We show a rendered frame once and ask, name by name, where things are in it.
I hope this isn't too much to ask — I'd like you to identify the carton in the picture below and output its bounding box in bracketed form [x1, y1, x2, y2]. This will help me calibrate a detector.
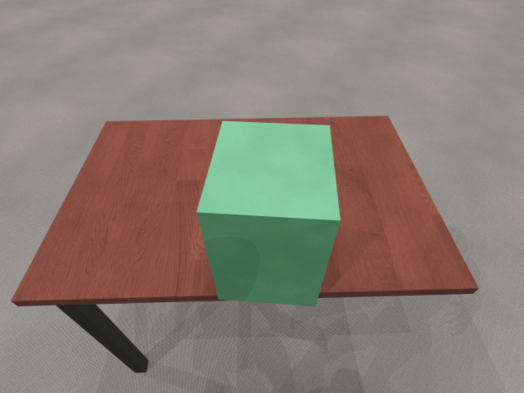
[196, 121, 341, 307]

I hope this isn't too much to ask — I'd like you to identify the table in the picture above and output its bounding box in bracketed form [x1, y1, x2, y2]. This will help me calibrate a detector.
[11, 115, 479, 373]

